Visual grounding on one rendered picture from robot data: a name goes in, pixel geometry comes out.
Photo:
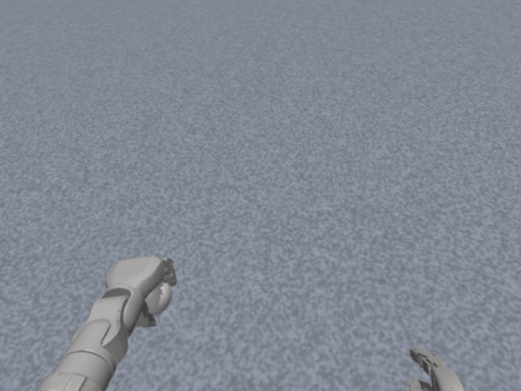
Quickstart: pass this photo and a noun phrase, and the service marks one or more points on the right robot hand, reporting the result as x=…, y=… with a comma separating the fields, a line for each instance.
x=442, y=378

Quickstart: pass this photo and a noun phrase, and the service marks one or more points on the ball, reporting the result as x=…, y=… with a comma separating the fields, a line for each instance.
x=159, y=299

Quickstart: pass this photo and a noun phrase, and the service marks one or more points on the left robot hand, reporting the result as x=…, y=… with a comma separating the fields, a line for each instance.
x=144, y=274

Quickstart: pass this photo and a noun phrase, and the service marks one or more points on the left robot arm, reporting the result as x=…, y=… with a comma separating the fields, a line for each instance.
x=100, y=344

